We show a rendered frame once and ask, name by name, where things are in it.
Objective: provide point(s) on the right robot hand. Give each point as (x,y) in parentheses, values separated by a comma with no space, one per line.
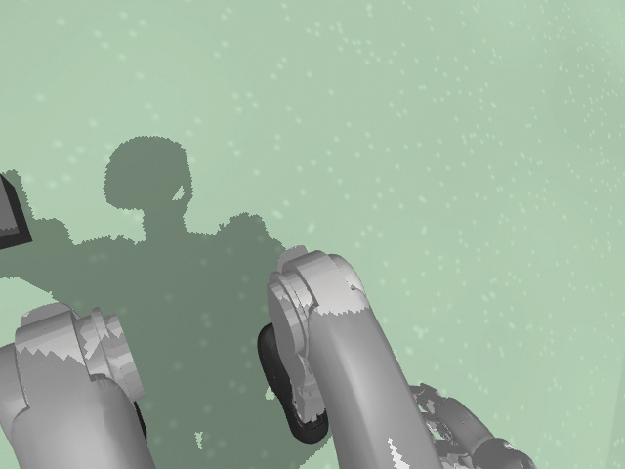
(455,423)

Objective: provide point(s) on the right robot foot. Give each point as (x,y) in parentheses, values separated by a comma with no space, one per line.
(279,382)

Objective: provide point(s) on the right robot arm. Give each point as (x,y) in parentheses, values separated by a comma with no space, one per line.
(497,453)

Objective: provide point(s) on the carton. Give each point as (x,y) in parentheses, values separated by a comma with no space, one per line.
(13,227)

